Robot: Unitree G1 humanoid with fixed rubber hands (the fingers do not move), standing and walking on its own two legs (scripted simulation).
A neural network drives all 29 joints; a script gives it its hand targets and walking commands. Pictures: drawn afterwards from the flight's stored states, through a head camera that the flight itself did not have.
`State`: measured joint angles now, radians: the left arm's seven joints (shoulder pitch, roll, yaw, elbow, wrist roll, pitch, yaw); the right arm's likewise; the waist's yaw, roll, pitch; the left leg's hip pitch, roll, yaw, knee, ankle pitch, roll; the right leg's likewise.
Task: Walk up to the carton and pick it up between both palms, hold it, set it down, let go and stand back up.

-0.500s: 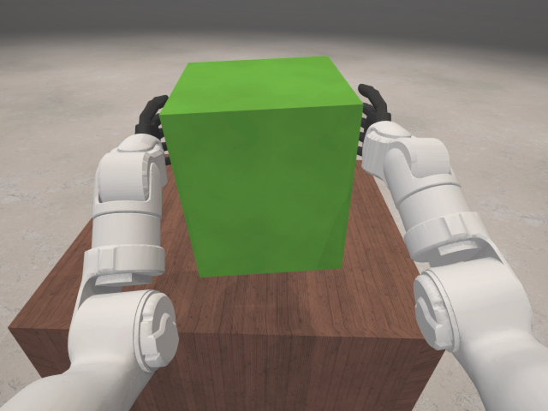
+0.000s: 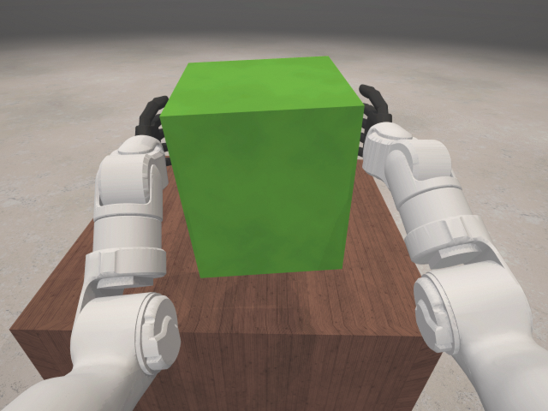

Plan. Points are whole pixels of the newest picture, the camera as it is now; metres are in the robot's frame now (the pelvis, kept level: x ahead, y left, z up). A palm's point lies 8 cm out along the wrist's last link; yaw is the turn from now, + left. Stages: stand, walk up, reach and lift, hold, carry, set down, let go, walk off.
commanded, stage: hold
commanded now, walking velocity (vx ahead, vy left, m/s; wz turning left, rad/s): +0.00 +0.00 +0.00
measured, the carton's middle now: (265, 165) +0.40 +0.00 +0.24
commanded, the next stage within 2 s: set down in 1.78 s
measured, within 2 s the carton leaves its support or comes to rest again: neither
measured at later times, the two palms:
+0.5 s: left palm (150, 151) +0.38 +0.15 +0.28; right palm (371, 138) +0.38 -0.15 +0.29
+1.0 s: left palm (143, 150) +0.37 +0.16 +0.29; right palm (371, 133) +0.37 -0.14 +0.31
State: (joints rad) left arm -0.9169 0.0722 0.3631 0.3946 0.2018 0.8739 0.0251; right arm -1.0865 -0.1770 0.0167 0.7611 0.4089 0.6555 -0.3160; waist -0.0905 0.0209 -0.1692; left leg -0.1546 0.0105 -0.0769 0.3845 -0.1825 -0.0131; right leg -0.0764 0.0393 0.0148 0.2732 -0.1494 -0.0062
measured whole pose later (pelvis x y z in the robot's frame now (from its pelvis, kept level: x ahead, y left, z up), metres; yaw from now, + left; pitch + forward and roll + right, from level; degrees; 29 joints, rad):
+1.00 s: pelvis +0.00 +0.00 +0.00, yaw +0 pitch -3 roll -1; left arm -0.92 0.07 0.38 0.40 0.21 0.88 0.02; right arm -1.10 -0.18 0.03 0.79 0.42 0.66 -0.32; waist -0.08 0.01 -0.18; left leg -0.14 0.01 -0.09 0.39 -0.19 -0.02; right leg -0.06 0.05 0.02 0.27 -0.15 -0.01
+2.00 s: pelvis +0.00 +0.00 +0.00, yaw +0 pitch -3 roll -1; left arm -0.98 0.08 0.42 0.45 0.22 0.79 0.01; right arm -1.13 -0.16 -0.02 0.80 0.36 0.59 -0.31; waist -0.10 0.02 -0.15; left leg -0.15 0.00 -0.08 0.38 -0.18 -0.01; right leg -0.08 0.04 0.03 0.28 -0.15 0.00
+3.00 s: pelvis +0.00 -0.01 +0.00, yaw +2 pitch -6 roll -1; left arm -0.84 0.01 0.41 0.60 0.29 0.45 0.03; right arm -0.93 -0.03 -0.24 0.97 0.03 0.14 -0.15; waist -0.05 -0.06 -0.01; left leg -0.06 0.01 -0.08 0.32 -0.15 -0.02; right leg 0.00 0.03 -0.02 0.26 -0.16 -0.02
